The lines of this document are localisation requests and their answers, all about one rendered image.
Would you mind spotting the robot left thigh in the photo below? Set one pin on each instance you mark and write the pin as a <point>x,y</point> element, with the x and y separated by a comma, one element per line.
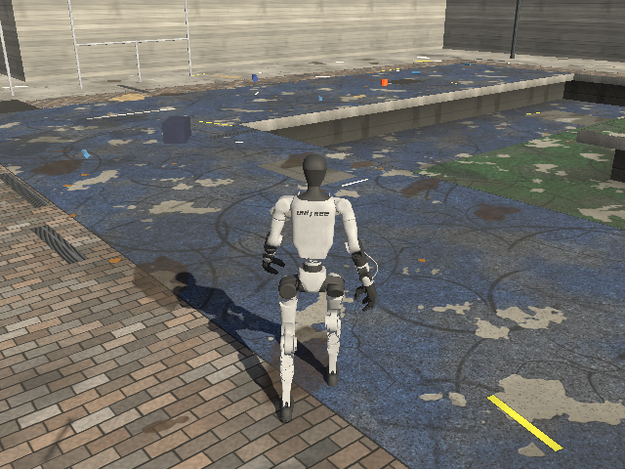
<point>288,297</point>

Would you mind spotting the left robot hand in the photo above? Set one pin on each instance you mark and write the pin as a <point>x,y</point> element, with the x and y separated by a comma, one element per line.
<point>271,270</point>

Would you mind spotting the left robot forearm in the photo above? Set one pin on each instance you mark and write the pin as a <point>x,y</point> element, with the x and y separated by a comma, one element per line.
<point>269,251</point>

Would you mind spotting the right robot forearm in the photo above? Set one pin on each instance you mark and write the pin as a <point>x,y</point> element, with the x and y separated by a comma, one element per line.
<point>361,265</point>

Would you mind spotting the robot left upper arm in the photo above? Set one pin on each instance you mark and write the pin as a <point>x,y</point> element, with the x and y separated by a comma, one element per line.
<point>282,206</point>

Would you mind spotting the robot right foot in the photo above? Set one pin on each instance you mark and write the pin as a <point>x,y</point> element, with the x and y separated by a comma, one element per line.
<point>332,379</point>

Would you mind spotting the robot right upper arm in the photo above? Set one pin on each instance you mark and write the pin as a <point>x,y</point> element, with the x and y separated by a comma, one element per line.
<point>344,207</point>

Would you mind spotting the right robot hand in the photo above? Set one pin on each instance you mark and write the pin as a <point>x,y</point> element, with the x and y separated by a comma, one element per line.
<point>371,295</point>

